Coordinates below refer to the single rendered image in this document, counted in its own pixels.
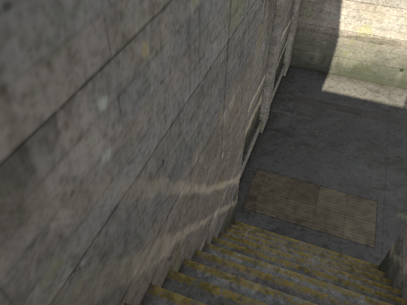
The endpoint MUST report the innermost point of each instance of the stairs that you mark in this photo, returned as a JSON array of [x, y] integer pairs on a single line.
[[246, 265]]

